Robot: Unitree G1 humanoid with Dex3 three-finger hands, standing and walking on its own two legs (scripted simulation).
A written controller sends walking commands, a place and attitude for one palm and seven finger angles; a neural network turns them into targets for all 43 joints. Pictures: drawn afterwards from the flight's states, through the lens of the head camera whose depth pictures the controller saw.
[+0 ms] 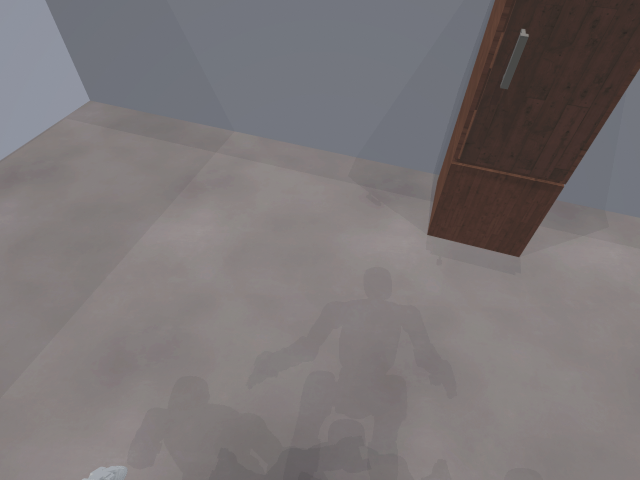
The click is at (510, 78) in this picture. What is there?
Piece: cupboard door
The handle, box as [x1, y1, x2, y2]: [500, 29, 528, 88]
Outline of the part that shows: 524,29 521,29 516,45 500,85 500,87 507,88 528,37 528,34 525,33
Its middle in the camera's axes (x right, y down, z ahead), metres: +0.54 -0.50 +1.08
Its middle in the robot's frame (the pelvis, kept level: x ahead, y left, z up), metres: +1.17 -0.48 +0.03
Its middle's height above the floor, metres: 0.80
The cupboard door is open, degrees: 0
